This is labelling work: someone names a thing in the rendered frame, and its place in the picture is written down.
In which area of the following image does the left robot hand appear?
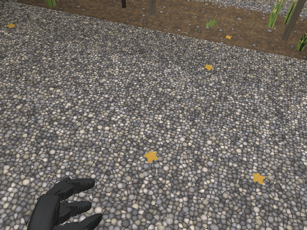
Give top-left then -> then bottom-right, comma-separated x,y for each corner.
26,177 -> 103,230

